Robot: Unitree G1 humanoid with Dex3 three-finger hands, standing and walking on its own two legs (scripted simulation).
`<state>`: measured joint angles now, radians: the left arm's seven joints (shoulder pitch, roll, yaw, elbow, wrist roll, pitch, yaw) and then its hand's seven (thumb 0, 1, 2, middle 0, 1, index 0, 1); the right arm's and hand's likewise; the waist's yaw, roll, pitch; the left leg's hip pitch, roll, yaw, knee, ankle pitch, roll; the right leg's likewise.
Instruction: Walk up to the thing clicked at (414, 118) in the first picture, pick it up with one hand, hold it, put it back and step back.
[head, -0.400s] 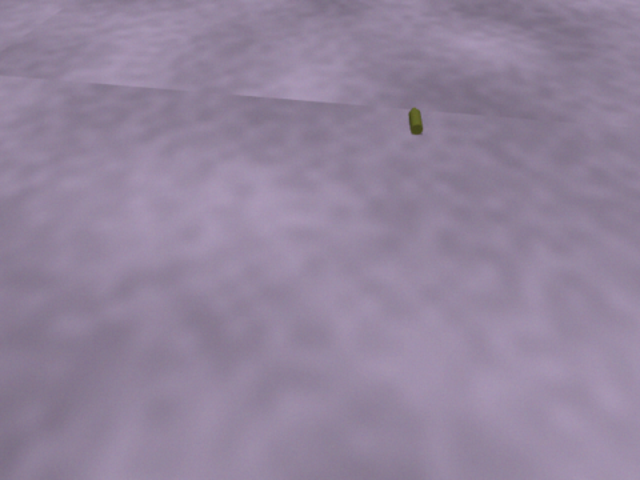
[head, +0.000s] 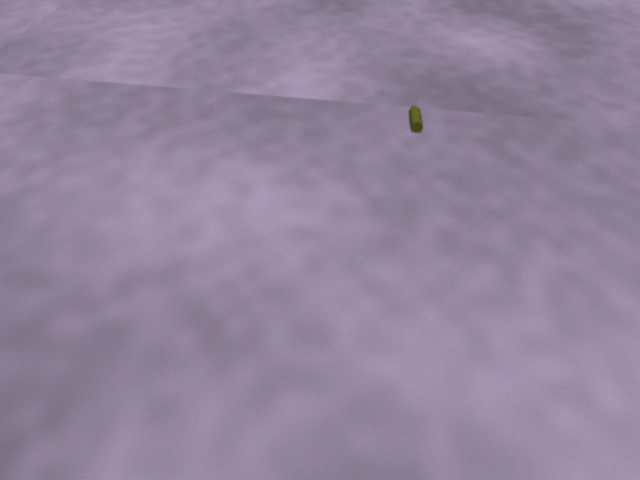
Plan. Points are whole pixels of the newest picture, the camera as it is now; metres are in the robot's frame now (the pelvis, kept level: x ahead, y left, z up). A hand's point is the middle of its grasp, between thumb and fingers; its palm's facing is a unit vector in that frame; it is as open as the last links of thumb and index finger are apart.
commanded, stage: stand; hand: left
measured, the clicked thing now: (415, 117) +1.93 -0.53 -0.75
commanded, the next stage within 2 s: walk up in 0.72 s
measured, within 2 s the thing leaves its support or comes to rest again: neither
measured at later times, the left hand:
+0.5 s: hand out of the picture +0.09 +0.25 -0.16, palm faces -0.02 -0.94 -0.34, open 7.4 cm
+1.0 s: hand (152, 424) +0.21 +0.25 -0.12, palm faces -0.26 -0.86 -0.44, open 7.4 cm
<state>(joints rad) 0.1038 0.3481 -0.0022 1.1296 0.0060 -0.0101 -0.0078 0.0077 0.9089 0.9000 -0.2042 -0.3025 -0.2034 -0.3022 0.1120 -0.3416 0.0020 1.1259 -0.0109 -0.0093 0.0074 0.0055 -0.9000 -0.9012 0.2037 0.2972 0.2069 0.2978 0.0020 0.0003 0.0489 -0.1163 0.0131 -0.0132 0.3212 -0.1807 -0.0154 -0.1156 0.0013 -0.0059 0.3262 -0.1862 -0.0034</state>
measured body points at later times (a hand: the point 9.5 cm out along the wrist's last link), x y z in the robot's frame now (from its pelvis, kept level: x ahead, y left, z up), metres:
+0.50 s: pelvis +0.01 +0.00 +0.00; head +0.02 +0.00 +0.45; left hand +0.09 +0.30 -0.13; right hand +0.09 -0.30 -0.13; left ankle +0.00 +0.13 -0.75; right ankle -0.01 -0.12 -0.75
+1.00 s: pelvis +0.06 -0.03 -0.02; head +0.05 -0.06 +0.43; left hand +0.22 +0.29 -0.09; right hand +0.06 -0.38 -0.14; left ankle +0.00 +0.13 -0.75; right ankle +0.10 -0.19 -0.72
